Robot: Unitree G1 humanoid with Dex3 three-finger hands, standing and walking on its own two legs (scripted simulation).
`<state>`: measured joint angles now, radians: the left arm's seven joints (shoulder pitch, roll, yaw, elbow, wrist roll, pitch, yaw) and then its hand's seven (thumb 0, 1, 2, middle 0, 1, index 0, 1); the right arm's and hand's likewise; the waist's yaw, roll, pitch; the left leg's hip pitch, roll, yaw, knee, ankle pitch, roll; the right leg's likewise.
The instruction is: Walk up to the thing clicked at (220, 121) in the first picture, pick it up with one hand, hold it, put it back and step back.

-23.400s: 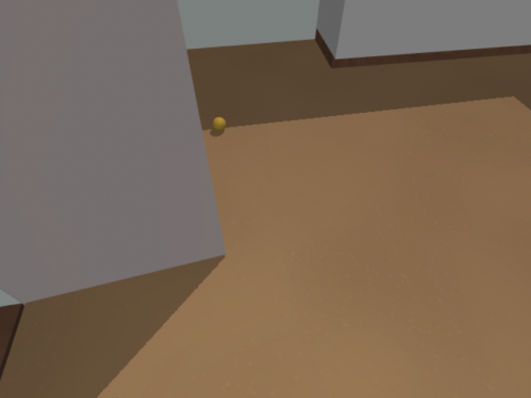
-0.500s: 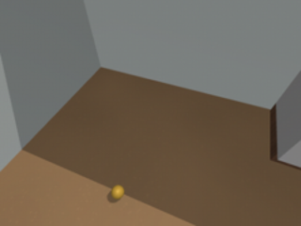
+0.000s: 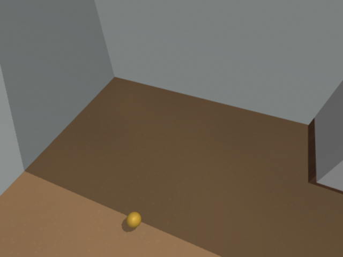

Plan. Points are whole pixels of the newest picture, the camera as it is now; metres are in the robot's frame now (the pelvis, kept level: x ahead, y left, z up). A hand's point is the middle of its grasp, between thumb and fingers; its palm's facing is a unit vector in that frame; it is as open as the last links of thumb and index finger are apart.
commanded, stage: stand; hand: left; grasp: from above
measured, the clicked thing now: (133, 219) +0.41 +0.25 -0.74
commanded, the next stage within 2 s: rise first in 0.08 s
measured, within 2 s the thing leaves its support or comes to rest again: neither
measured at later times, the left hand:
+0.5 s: hand out of the picture +0.14 +0.26 -0.17, palm faces -0.07 -0.93 -0.37, open 10.3 cm
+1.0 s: hand out of the picture +0.12 +0.28 -0.27, palm faces -0.27 -0.81 -0.53, open 14.1 cm
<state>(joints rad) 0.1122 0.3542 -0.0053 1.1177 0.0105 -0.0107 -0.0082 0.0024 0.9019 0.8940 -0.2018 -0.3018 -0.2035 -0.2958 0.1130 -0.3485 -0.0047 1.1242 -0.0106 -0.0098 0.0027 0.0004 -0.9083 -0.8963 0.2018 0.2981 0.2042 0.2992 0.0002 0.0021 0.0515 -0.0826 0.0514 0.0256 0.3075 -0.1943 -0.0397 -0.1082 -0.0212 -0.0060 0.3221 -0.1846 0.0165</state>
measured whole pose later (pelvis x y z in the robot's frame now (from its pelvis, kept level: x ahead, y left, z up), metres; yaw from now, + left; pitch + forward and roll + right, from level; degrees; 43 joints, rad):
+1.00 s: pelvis -0.03 +0.01 -0.12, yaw +1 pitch +21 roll -2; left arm 0.13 0.34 0.12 0.62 0.39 0.11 0.02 -0.01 -0.54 1.00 -0.08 -1.08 -0.08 -1.07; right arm 0.15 -0.24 -0.04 0.56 -0.01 -0.16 -0.01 0.00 -0.90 -0.90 0.20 0.30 0.20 0.30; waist -0.02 0.00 -0.14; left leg -1.07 0.04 -0.04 1.27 -0.57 -0.02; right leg -1.06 -0.04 -0.02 1.24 -0.55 0.03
